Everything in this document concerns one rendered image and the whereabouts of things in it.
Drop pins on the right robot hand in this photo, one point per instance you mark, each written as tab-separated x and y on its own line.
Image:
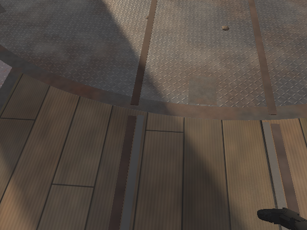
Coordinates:
285	217

